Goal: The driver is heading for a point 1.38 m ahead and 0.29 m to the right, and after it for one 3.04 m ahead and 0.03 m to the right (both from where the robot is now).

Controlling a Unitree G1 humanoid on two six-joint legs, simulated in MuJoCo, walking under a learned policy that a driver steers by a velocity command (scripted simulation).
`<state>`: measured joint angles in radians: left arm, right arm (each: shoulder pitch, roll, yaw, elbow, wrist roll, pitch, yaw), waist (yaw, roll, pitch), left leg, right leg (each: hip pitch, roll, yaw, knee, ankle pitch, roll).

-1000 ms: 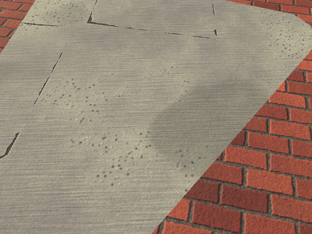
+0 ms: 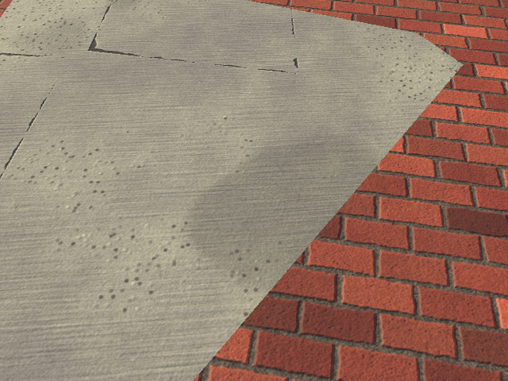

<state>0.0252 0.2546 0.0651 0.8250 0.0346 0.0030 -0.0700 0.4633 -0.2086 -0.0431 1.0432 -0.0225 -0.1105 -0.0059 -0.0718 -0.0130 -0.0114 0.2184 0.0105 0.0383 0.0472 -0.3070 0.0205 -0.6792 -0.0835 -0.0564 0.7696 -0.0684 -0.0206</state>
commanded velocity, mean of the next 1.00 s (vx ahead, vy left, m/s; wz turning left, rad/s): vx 0.50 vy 0.00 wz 0.00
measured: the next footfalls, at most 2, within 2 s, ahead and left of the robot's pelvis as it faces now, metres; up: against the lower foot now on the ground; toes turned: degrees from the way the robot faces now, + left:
right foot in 0.10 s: +0.24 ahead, -0.15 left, +0.00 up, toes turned -5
left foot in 0.56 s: +0.66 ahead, -0.03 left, +0.00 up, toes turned +2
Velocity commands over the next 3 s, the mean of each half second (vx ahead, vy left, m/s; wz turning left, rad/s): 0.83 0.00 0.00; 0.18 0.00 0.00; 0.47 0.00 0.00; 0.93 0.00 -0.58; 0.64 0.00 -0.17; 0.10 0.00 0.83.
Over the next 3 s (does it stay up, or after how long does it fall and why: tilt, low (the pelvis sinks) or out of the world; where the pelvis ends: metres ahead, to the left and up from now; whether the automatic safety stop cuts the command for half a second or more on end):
stays up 1.50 -0.36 0.01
